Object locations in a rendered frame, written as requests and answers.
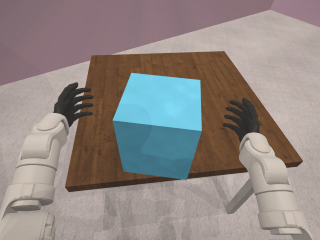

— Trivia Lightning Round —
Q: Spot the carton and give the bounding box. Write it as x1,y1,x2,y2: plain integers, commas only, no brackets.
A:
112,73,202,180

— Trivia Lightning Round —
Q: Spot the left robot forearm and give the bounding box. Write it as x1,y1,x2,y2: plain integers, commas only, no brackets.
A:
0,113,70,223

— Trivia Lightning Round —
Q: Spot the right robot hand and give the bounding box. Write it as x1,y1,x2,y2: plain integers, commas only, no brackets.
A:
222,98,260,142

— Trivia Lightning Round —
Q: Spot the left robot upper arm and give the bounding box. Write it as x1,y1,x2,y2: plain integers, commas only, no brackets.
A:
0,211,56,240

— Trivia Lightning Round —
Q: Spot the right robot forearm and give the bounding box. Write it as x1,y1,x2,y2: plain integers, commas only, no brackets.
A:
239,132,315,240

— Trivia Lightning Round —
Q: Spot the left robot hand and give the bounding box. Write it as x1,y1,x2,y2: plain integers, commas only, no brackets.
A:
53,82,94,127

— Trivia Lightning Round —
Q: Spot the table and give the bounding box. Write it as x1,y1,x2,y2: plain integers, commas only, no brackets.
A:
65,51,303,214

